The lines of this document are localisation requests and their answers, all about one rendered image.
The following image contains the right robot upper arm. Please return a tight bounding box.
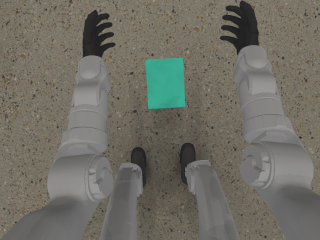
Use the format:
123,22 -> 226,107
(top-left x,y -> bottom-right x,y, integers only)
239,140 -> 320,240

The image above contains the robot left shin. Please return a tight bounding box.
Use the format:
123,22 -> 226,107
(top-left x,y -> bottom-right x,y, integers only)
115,162 -> 142,178

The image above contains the right robot thigh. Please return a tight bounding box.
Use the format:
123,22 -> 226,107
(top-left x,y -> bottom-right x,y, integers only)
188,164 -> 240,240

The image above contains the left robot upper arm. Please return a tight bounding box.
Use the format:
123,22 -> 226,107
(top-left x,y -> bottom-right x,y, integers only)
0,153 -> 114,240

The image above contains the carton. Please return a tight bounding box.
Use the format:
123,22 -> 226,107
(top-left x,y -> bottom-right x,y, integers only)
145,57 -> 186,110

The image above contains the robot right hand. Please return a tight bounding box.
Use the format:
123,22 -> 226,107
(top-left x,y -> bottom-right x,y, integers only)
220,0 -> 259,55

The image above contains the robot left hand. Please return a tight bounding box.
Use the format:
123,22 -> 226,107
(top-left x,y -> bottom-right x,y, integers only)
82,10 -> 116,58

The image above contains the robot right forearm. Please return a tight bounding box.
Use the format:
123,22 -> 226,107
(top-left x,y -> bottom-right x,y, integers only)
233,45 -> 314,178

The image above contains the robot left forearm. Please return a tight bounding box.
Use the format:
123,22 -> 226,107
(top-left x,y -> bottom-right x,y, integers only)
47,55 -> 112,195

